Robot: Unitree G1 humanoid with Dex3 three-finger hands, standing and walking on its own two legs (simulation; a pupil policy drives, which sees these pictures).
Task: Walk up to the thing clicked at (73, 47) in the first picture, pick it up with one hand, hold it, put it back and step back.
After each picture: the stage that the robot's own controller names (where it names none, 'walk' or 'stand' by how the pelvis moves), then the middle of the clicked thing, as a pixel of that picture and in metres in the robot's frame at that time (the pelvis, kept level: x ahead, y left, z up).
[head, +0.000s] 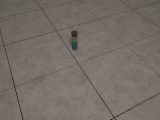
stand; (74, 41) +1.42 +0.09 -0.66
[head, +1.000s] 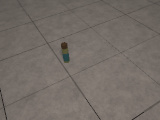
walk; (65, 53) +1.29 +0.27 -0.64
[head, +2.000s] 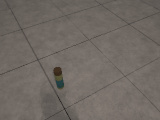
walk; (59, 78) +0.87 +0.25 -0.65
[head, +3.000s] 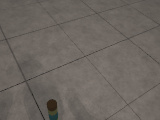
walk; (52, 111) +0.55 +0.18 -0.64
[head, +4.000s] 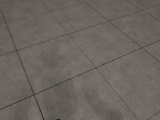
stand; out of the picture +0.43 +0.17 -0.65
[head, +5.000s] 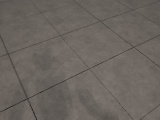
stand; out of the picture +0.41 +0.19 -0.66
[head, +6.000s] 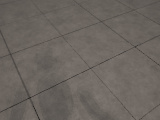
stand; out of the picture +0.43 +0.19 -0.66
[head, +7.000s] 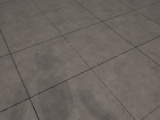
stand; out of the picture +0.42 +0.19 -0.66
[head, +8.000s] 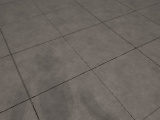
stand; out of the picture +0.42 +0.19 -0.66
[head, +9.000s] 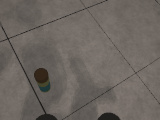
go down; (43, 81) +0.48 +0.17 -0.44
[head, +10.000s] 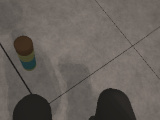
go down; (26, 55) +0.52 +0.20 -0.28
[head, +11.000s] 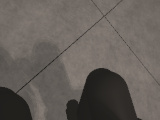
close in; out of the picture +0.50 +0.25 -0.18
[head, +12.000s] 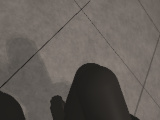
close; out of the picture +0.49 +0.27 -0.17
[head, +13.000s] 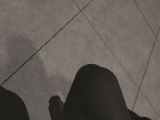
lift; out of the picture +0.44 +0.24 -0.17
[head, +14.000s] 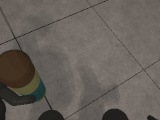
lift; (27, 82) +0.33 +0.17 +0.03
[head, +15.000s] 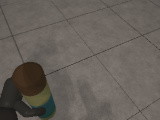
hold; (39, 96) +0.30 +0.15 +0.05
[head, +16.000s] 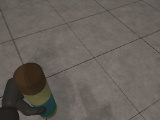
hold; (40, 95) +0.30 +0.15 +0.05
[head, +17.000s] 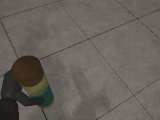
crouch; (37, 87) +0.34 +0.15 +0.00
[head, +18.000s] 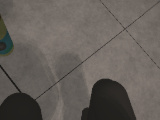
lower; out of the picture +0.49 +0.20 -0.04
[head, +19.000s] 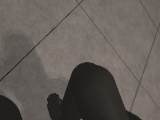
lower; out of the picture +0.46 +0.26 -0.17
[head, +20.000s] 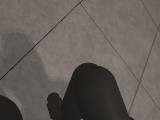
lower; out of the picture +0.46 +0.26 -0.18
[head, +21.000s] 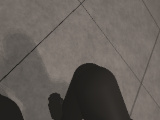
lower; out of the picture +0.46 +0.26 -0.17
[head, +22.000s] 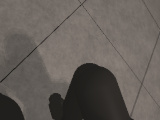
lower; out of the picture +0.46 +0.26 -0.17
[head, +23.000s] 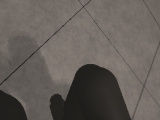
draw back; out of the picture +0.46 +0.23 -0.18
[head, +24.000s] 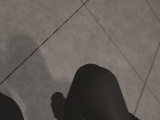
stand; out of the picture +0.46 +0.23 -0.18
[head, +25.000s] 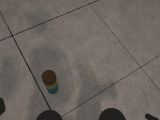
walk; (51, 83) +0.46 +0.15 -0.42
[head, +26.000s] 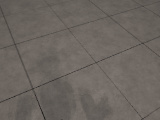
stand; out of the picture +0.41 +0.12 -0.60
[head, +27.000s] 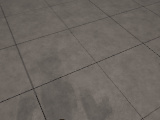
stand; out of the picture +0.41 +0.13 -0.60
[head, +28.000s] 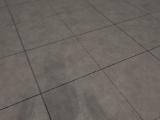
stand; out of the picture +0.42 +0.11 -0.65
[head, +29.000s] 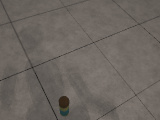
walk; (64, 107) +0.47 +0.08 -0.64
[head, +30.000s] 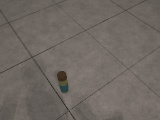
walk; (63, 83) +0.70 +0.17 -0.62
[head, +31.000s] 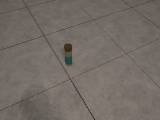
stand; (68, 55) +1.04 +0.13 -0.63
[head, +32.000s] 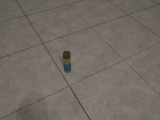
stand; (67, 62) +1.03 +0.14 -0.65
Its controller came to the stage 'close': yes
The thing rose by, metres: 0.68
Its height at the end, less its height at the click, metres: +0.00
